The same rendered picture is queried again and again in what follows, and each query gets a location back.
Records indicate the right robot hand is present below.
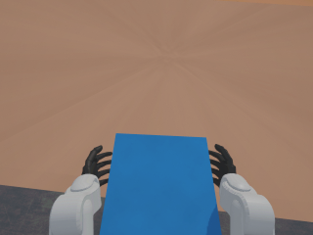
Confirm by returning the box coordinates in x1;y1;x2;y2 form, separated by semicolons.
208;144;237;188

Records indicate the left robot forearm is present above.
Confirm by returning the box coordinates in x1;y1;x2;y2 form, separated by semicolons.
49;173;102;235

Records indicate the right robot forearm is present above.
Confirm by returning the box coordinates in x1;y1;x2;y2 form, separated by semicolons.
219;173;275;235

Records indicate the left robot hand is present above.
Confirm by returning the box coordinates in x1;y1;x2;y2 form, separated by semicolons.
81;145;112;187

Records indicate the carton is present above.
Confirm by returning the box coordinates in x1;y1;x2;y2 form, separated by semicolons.
99;133;222;235

